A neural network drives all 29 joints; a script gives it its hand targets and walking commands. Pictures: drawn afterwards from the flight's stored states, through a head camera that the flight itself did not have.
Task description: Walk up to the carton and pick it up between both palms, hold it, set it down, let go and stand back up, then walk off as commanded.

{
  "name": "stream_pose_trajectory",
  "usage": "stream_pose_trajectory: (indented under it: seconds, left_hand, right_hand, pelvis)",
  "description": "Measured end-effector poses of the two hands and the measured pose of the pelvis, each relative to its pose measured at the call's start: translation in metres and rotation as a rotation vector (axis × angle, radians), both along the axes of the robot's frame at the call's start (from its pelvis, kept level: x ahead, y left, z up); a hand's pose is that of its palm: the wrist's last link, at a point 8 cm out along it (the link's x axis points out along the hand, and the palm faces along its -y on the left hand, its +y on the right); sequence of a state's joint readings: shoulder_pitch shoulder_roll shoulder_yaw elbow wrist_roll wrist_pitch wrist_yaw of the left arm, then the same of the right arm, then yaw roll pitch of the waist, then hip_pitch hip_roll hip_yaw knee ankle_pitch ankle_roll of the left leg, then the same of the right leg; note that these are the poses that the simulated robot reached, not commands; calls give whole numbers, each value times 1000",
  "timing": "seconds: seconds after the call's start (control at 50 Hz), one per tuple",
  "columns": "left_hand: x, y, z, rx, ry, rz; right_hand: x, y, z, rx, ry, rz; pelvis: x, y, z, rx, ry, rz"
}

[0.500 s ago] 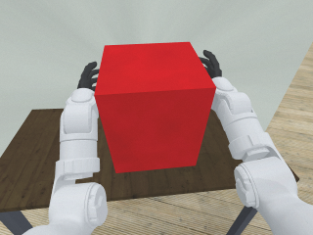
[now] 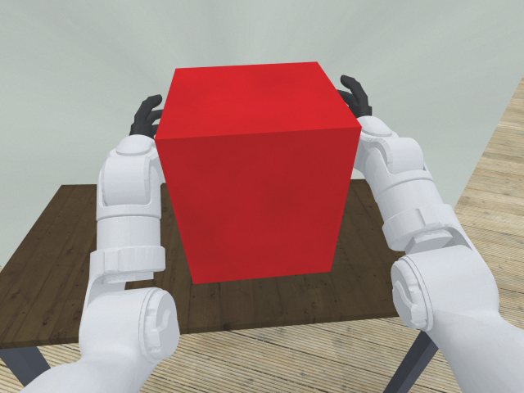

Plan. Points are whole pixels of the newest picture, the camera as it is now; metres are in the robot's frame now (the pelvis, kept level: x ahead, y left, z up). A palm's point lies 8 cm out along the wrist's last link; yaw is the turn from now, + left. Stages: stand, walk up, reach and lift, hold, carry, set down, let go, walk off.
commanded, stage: hold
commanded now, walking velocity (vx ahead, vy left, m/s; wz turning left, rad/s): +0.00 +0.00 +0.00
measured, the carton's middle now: (255, 173) +0.36 +0.00 +0.23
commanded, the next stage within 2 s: none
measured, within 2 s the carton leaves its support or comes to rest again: neither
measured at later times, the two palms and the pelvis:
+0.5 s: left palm (147, 148) +0.38 +0.16 +0.26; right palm (350, 129) +0.39 -0.14 +0.29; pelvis +0.01 +0.00 +0.00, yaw +0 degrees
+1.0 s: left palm (148, 145) +0.37 +0.15 +0.27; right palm (359, 126) +0.37 -0.15 +0.30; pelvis +0.01 +0.00 +0.00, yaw +0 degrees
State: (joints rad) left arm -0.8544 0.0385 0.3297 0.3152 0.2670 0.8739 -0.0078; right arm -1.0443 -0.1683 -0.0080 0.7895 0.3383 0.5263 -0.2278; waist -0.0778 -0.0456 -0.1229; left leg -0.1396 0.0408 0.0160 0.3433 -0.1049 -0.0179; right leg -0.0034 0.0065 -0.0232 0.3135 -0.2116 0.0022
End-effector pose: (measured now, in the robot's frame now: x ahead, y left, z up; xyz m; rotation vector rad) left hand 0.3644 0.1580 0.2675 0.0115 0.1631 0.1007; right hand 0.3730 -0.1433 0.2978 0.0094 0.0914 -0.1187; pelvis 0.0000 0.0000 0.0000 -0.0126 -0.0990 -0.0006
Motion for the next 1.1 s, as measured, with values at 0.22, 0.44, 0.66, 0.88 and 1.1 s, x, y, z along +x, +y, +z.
stream_pose_trajectory:
  seconds: [0.22,0.44,0.66,0.88,1.1]
  left_hand:
    - [10,0,-3,11,20,-4]
    - [14,1,-9,13,17,3]
    - [11,-4,-8,5,2,2]
    - [5,-8,-1,-4,-7,-1]
    - [3,-2,4,-15,-1,-2]
  right_hand:
    - [9,1,-2,-12,23,-4]
    - [16,2,-10,-12,28,8]
    - [11,-4,-10,-8,17,5]
    - [4,-8,-3,-8,10,0]
    - [2,-2,5,-6,17,-2]
  pelvis:
    - [1,2,0,-2,32,-3]
    - [10,3,0,-3,34,2]
    - [16,2,0,-1,14,1]
    - [10,-1,0,0,8,-5]
    - [3,-3,0,0,23,-1]
